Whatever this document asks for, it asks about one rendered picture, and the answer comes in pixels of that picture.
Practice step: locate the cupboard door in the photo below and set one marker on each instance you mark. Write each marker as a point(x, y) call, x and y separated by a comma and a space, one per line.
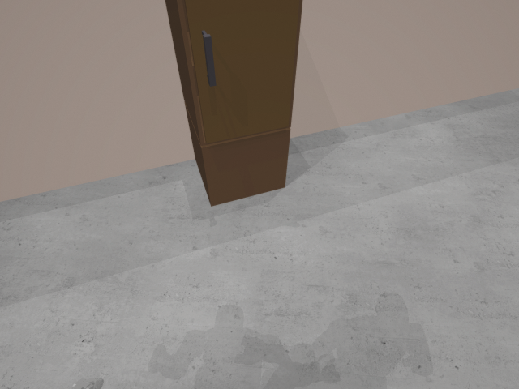
point(253, 45)

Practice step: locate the handle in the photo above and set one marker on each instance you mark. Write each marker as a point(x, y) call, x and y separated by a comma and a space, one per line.
point(209, 59)

